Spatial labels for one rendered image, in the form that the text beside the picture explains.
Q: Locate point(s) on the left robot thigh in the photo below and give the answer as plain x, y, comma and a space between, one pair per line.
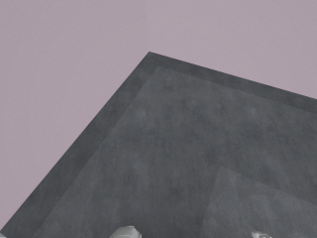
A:
126, 232

